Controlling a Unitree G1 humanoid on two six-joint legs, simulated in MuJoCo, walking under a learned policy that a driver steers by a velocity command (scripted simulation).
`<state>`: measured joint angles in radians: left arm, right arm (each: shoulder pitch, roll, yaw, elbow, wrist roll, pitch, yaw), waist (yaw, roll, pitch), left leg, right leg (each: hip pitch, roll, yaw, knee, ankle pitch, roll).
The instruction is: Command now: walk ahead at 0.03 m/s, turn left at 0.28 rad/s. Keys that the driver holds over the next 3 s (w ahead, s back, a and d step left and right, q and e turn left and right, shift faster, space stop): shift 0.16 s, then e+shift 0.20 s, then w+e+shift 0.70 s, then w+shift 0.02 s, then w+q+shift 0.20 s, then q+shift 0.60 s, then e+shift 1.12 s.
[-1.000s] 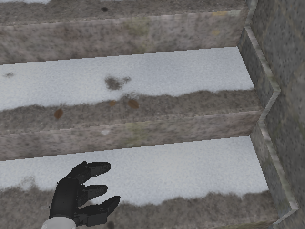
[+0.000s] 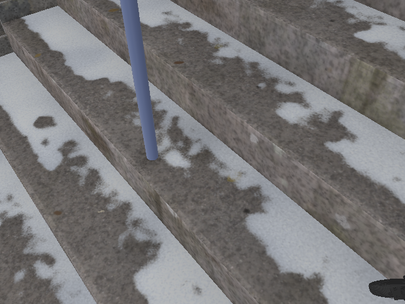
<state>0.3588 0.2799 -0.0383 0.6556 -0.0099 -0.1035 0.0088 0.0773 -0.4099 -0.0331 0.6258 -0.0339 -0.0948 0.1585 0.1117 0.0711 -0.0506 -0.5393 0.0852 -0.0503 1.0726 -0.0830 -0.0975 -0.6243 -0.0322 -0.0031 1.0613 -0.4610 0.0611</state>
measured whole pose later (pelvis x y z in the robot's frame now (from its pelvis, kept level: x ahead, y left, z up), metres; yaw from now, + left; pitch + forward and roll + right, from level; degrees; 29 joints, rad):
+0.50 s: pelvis +0.04 +0.00 -0.08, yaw -6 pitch +4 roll -5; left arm 0.25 0.20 -0.04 0.64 0.04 -0.04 -0.06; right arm 0.45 -0.31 -0.04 0.85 -0.11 -0.06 0.06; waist 0.00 0.06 -0.11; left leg -0.16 0.17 0.17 0.43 -0.34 -0.02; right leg -1.13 0.03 0.00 2.34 -0.57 -0.08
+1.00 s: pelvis +0.13 -0.11 +0.05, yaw -33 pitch +2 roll +1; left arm 0.19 0.21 0.05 0.79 0.04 0.00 0.04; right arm 0.06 -0.12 0.06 0.52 -0.06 -0.04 0.02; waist 0.01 0.04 -0.14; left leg -0.85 -0.03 -0.06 1.65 -0.44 -0.04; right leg -0.47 0.23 0.21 0.79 -0.42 -0.22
